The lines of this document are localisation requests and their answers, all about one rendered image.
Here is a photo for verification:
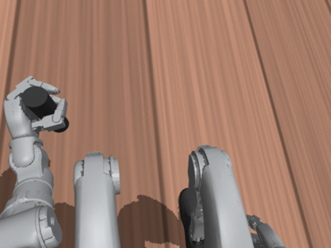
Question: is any right robot hand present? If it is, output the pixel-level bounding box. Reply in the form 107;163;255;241
246;215;284;248

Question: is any right robot foot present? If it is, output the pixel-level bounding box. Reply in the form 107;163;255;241
179;188;204;248

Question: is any left robot hand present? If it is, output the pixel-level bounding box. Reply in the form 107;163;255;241
4;76;68;139

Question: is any left robot arm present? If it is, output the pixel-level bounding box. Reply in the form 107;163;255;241
0;136;63;248

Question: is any can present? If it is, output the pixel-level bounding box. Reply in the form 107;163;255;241
21;86;69;133

